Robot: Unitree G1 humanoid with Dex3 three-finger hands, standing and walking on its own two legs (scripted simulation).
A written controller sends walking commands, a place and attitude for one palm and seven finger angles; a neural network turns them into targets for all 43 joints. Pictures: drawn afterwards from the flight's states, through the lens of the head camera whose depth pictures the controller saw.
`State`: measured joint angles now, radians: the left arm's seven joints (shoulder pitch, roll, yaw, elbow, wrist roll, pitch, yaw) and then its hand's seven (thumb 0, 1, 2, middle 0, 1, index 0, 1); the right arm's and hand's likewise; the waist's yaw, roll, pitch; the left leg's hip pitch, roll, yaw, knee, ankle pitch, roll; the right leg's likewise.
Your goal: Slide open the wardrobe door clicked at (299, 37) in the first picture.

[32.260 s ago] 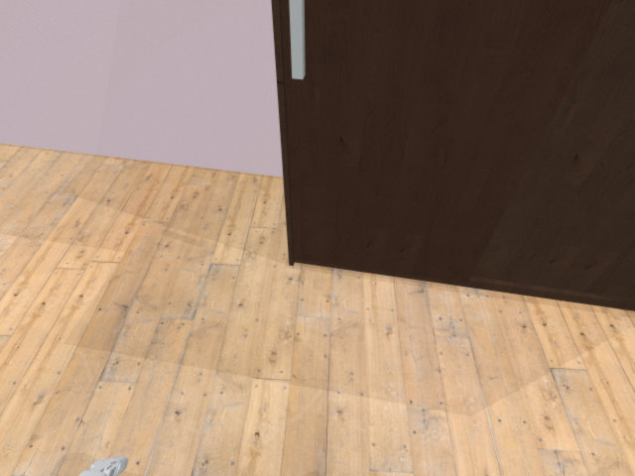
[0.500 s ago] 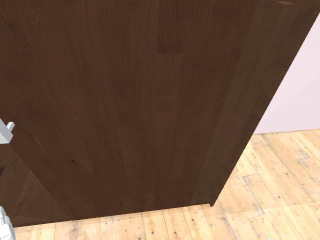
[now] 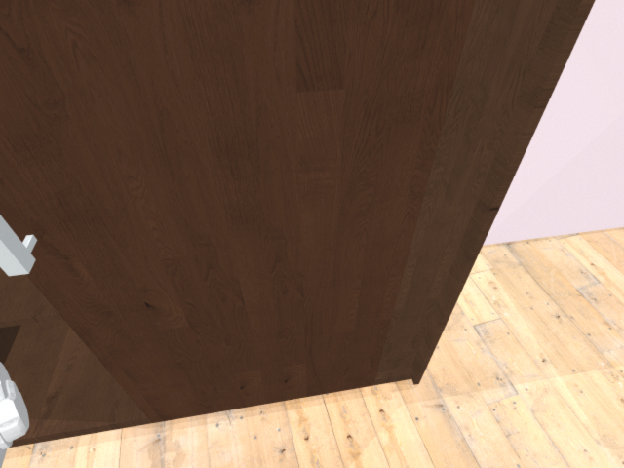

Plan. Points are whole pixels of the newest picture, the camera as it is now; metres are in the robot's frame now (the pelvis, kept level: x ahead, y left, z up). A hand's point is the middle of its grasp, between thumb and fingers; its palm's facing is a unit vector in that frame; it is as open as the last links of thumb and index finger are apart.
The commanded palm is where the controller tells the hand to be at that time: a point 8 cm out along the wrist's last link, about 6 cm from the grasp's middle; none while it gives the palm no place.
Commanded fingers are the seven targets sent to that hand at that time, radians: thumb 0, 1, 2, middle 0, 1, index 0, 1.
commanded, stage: stop walking and hold the door there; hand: left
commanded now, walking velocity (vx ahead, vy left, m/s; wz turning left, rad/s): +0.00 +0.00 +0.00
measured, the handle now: out of the picture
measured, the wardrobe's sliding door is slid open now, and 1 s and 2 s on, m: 0.52 0.52 0.52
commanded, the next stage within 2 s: loosen the grip on the handle in 1.74 s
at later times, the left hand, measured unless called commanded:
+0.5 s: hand out of the picture +0.37 +0.41 +0.18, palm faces +0.61 -0.75 -0.25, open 6.3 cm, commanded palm +0.32 +0.44 +0.16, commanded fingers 0.00 0.90 0.90 -0.45 -1.40 -0.45 -1.40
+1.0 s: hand out of the picture +0.37 +0.41 +0.18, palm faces +0.42 -0.90 -0.14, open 6.1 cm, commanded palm +0.33 +0.43 +0.16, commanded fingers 0.00 0.90 0.90 -0.45 -1.40 -0.45 -1.40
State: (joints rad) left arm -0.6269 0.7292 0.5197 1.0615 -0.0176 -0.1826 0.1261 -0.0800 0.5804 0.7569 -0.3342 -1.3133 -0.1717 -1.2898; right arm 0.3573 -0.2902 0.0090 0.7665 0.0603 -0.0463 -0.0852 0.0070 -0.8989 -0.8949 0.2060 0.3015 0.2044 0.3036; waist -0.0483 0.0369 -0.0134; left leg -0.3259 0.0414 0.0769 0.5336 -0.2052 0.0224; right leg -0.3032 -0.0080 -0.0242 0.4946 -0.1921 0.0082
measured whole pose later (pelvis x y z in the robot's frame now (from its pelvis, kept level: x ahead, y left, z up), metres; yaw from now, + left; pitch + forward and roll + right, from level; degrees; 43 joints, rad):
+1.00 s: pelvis -0.04 +0.14 -0.02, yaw +9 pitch -2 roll +0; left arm -0.70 0.34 0.20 0.45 -0.07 -0.14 0.11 -0.17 0.69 0.77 -0.46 -1.40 -0.25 -1.39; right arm 0.17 -0.19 0.03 0.68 0.05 -0.05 -0.04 0.01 -0.90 -0.90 0.20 0.30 0.20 0.30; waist 0.01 0.03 0.19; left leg -0.35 0.12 0.04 0.69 -0.30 -0.06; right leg -0.32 0.02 -0.11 0.67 -0.31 -0.06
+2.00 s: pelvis -0.06 +0.12 +0.00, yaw +8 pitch +2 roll +0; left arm -0.90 0.42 0.36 0.95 -0.02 -0.04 0.03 -0.06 0.45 0.70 -0.45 -1.40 -0.34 -1.39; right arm 0.30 -0.22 -0.01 0.72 0.00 -0.12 -0.03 0.01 -0.90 -0.89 0.20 0.30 0.20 0.30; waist -0.06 -0.04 -0.01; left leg -0.31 0.08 0.07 0.50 -0.22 -0.03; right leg -0.29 -0.01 -0.08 0.51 -0.25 -0.03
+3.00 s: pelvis -0.06 +0.14 +0.00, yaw +5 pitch +3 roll +0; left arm -0.77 0.46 0.39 0.81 -0.02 -0.11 -0.01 -0.01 -0.55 0.20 -0.54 -1.28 -0.44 -1.25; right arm 0.30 -0.25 0.01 0.71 0.01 -0.06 -0.07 0.00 -0.90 -0.89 0.20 0.30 0.20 0.30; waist -0.07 0.00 -0.02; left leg -0.32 0.04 0.05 0.50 -0.24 -0.01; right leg -0.30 0.00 -0.03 0.48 -0.24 -0.01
